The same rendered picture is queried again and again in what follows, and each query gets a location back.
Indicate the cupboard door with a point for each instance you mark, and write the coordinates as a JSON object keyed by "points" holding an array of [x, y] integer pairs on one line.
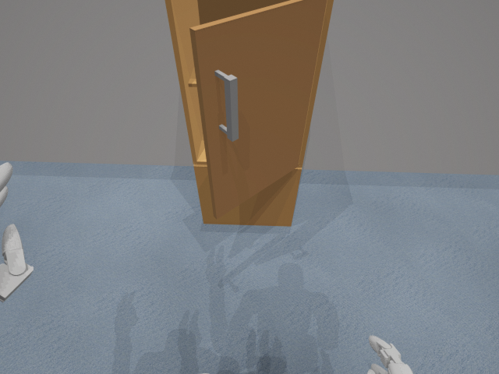
{"points": [[273, 53]]}

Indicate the handle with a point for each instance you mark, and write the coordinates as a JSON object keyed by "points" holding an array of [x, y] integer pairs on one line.
{"points": [[231, 105]]}

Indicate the robot right hand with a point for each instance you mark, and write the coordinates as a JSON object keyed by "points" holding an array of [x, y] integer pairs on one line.
{"points": [[389, 356]]}

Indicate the robot left hand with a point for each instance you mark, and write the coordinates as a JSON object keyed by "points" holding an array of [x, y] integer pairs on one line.
{"points": [[14, 271]]}

